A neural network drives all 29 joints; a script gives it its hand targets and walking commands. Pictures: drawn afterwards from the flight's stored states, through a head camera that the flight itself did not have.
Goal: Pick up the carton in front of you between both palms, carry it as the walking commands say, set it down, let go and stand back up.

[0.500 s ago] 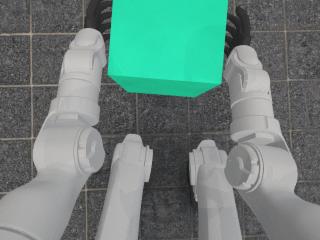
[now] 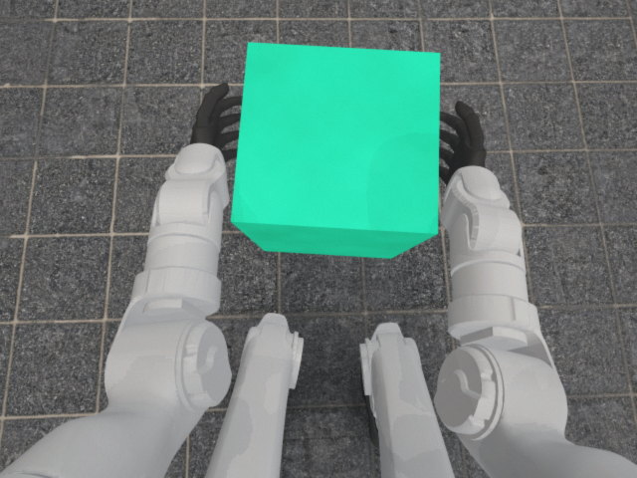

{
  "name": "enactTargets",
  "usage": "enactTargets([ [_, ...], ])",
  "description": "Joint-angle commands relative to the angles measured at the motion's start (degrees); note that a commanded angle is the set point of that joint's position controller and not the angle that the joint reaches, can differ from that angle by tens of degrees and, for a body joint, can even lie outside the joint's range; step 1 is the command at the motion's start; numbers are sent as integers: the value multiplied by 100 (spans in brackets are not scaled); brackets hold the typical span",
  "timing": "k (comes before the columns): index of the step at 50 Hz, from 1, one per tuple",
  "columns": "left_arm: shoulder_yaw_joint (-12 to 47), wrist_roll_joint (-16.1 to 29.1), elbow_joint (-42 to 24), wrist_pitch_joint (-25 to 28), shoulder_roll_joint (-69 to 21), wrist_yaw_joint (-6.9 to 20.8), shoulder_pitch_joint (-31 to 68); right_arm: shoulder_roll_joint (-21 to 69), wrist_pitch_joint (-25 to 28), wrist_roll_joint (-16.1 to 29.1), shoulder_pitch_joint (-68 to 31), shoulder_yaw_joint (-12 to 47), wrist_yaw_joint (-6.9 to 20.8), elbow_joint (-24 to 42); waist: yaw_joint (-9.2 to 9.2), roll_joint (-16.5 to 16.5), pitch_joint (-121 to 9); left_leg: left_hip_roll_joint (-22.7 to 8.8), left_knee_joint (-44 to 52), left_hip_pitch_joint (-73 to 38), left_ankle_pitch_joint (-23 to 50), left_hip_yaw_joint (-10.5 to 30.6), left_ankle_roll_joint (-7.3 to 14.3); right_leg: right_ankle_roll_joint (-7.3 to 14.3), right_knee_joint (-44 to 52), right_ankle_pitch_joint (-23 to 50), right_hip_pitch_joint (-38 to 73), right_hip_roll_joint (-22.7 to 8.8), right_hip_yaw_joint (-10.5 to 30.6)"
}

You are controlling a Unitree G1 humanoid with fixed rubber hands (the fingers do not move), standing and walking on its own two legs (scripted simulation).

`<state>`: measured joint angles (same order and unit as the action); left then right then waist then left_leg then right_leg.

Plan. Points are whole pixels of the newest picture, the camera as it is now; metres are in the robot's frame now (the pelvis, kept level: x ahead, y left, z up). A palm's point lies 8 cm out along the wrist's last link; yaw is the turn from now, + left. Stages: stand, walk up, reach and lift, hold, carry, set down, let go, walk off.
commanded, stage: reach and lift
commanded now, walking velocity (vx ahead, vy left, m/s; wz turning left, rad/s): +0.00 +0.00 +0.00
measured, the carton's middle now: (334, 172) +0.49 +0.02 -0.12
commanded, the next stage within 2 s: hold in 2.00 s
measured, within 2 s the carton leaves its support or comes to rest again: neither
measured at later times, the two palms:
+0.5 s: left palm (158, 127) +0.43 +0.16 +0.11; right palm (562, 156) +0.43 -0.14 +0.11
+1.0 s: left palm (7, 57) +0.38 +0.15 +0.25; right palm out of the picture +0.38 -0.15 +0.25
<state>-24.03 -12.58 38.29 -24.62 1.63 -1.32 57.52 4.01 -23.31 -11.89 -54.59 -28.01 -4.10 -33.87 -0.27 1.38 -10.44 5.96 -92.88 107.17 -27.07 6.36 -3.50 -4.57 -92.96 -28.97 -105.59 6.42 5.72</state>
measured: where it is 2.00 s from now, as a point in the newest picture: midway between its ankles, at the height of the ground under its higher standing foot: (321, 410)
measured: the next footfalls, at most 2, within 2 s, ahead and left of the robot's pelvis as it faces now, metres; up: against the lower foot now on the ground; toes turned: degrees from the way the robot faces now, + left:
none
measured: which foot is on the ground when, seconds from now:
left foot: down 0.00-1.00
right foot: down 0.00-1.00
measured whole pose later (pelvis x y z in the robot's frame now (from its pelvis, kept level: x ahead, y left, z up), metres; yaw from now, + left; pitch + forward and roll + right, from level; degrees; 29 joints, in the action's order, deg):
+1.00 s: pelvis +0.09 +0.00 +0.24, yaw +1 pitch +2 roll +0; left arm -14.8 -13.7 22.7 -31.5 -8.7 -2.0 14.6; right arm 8.6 -30.6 -13.2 -14.5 -14.6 -1.1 -22.7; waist 0.2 0.3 -6.0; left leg 2.7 -28.5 16.6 -13.6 8.4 -1.2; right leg -1.0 -28.9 -15.0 -15.6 2.5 8.5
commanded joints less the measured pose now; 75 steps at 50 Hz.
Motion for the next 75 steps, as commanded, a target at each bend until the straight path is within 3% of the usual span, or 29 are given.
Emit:
enactTargets([
  [1, 3160, 1129, 150, 134, -6581, 1495, 3267, 6152, 107, 1092, -3789, 3492, 1541, -295, -92, -315, -5799, 357, 1275, -4222, 1472, -1000, 111, 178, 1199, 1267, 3083, 424, -1033],
  [14, 3144, 901, 227, 428, -6716, 1406, 1757, 6277, 359, 824, -2144, 3530, 1490, -458, -46, -215, -4476, 339, 2648, -5394, 1526, -704, 178, 236, 2667, 1423, 4528, 351, -646],
  [29, 3623, 837, -238, 486, -6805, 1389, 139, 6368, 382, 775, -443, 4068, 1513, -110, -21, -169, -3216, 181, 4449, -7446, 2034, -347, 276, 333, 4496, 2062, 6784, 146, -271],
  [37, 3914, 906, -631, 232, -6790, 1401, -770, 6315, 116, 777, 508, 4323, 1584, 201, 11, -171, -2358, 89, 5490, -8659, 2715, -214, 263, 347, 5542, 2760, 8096, 29, -139],
  [45, 4331, 1098, -1353, -340, -6721, 1433, -1391, 6245, -450, 979, 1224, 4674, 1668, 843, 28, -126, -1471, -14, 6477, -9778, 3021, -182, 241, 331, 6515, 3135, 9288, -69, -117],
  [49, 4321, 1083, -1608, -689, -6590, 1459, -1542, 6133, -803, 950, 1405, 4625, 1720, 1024, 59, -127, -766, -9, 6866, -9970, 2678, -200, 232, 351, 6903, 2838, 9578, -80, -114],
  [56, 3741, 832, -1349, -918, -6530, 1570, -1144, 6019, -1048, 736, 937, 4114, 1861, 808, 4, -104, 73, -55, 7076, -9826, 1506, -292, 319, 408, 7148, 1673, 9425, -147, -186],
  [63, 3907, 940, -1486, -900, -6725, 1634, -576, 6165, -1019, 795, 430, 4220, 1897, 932, 52, -115, -420, -58, 6987, -10035, 1599, -304, 299, 410, 7063, 1741, 9595, -143, -212],
  [75, 3984, 960, -1699, -1036, -6628, 1572, -915, 5996, -1134, 803, 735, 4253, 1890, 1129, 49, -159, -503, -39, 7166, -10343, 2189, -295, 229, 387, 7178, 2284, 9862, -89, -244],
])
